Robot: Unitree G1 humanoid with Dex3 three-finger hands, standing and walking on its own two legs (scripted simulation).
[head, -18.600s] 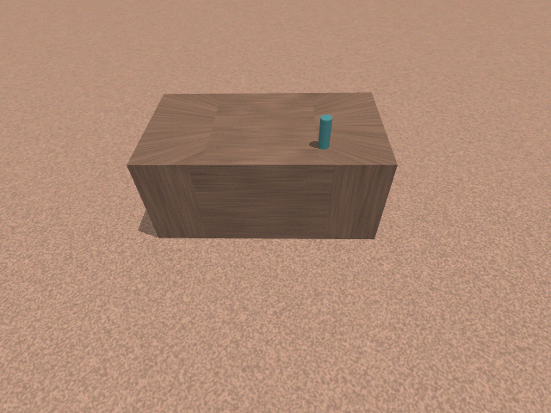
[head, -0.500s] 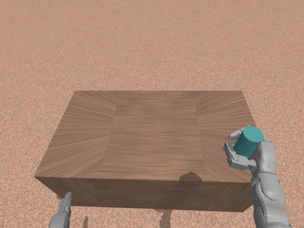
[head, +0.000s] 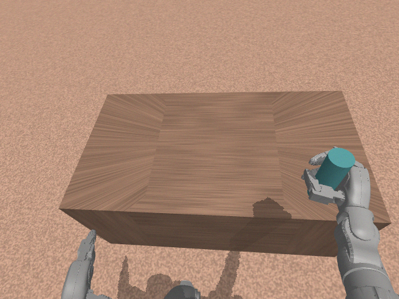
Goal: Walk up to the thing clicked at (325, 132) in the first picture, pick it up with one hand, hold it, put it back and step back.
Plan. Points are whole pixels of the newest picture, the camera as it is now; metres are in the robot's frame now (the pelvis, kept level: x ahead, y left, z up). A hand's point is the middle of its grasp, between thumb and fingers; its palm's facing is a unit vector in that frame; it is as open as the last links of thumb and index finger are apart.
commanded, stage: crouch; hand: right
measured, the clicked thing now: (328, 177) +0.38 -0.19 +0.02
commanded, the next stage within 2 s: lower in 0.94 s
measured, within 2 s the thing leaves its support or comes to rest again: neither
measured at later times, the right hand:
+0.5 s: hand (307, 165) +0.46 -0.19 -0.07, palm faces +0.15 +0.99 +0.03, open 5.6 cm
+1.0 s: hand (301, 163) +0.49 -0.19 -0.10, palm faces +0.16 +0.99 +0.01, open 5.6 cm
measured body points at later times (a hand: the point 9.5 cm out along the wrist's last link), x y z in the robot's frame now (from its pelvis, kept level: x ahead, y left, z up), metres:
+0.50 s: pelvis -0.01 -0.02 -0.06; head +0.12 -0.06 +0.37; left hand +0.14 +0.25 -0.04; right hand +0.45 -0.24 -0.06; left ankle +0.06 +0.12 -0.69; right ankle -0.01 -0.13 -0.69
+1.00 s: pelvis -0.02 -0.01 -0.09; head +0.14 -0.05 +0.33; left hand +0.13 +0.26 -0.04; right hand +0.48 -0.24 -0.10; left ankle +0.06 +0.12 -0.69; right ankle -0.01 -0.13 -0.69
